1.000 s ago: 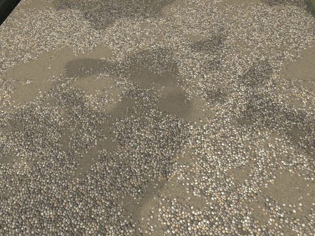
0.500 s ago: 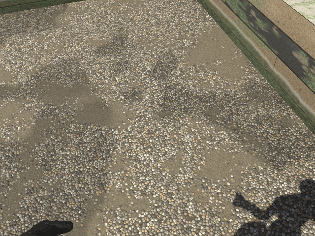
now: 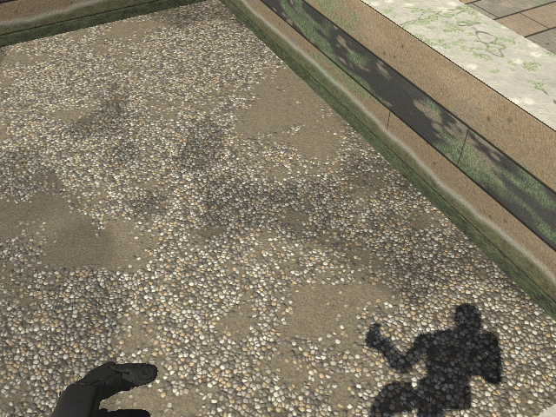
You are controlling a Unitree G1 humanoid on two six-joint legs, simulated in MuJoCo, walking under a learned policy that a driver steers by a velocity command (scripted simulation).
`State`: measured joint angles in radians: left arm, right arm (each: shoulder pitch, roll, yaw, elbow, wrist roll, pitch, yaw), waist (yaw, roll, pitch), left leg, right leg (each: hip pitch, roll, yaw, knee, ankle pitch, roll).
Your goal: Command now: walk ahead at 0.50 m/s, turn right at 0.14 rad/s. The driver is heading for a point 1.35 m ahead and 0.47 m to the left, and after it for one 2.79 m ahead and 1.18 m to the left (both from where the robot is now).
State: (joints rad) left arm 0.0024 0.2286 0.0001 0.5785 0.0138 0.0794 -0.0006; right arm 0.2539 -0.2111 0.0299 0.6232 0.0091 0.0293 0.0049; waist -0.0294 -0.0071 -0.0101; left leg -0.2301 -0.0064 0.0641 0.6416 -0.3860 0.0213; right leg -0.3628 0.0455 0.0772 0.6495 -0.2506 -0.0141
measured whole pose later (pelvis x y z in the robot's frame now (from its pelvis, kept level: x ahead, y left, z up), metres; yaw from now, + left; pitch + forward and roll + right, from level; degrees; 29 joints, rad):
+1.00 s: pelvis +0.01 -0.02 -0.01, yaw +25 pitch +2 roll -1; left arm 0.15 0.30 0.03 0.63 0.03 0.09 0.03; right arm 0.28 -0.24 -0.02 0.57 -0.02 0.12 -0.02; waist -0.05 -0.04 -0.01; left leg -0.43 -0.11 -0.14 0.80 -0.38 0.05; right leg -0.58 0.07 0.01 1.23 -0.58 0.06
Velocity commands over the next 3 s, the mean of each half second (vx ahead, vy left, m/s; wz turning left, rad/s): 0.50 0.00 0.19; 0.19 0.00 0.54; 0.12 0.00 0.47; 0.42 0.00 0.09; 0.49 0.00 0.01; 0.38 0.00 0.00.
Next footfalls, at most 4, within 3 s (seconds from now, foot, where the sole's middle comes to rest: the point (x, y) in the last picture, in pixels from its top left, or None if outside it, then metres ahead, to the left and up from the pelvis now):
1.26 right None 0.13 -0.11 -0.76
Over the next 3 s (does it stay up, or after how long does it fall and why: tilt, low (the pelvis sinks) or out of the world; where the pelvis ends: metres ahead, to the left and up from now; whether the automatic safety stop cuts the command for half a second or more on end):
stays up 0.03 -0.04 0.02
